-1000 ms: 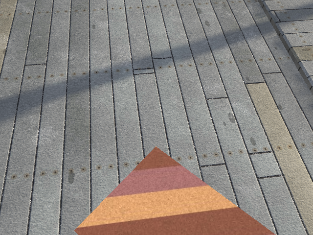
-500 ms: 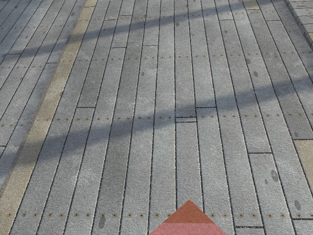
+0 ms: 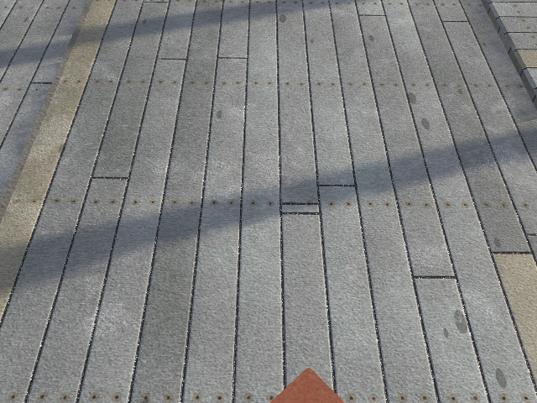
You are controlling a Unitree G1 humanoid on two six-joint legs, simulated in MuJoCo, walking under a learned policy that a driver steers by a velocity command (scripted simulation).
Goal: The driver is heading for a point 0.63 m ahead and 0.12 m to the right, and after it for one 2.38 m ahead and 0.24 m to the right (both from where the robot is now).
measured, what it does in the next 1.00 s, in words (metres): walks ahead: right foot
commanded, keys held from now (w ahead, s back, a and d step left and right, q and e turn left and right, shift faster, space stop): no key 0.54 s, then w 0.24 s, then w+e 0.22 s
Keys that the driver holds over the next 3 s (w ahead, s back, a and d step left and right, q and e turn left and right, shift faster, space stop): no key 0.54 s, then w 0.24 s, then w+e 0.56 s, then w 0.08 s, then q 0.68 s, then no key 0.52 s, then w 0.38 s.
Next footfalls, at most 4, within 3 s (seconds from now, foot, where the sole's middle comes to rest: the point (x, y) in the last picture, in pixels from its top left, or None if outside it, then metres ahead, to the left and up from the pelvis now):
0.08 right None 0.09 -0.15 -0.77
1.22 right None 0.45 -0.15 -0.77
1.72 left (294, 307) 0.73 -0.05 -0.77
2.14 right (377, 325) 0.68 -0.27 -0.77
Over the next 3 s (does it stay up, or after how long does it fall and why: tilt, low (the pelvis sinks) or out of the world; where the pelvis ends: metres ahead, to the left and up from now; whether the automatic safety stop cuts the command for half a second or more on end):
stays up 0.68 -0.17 0.00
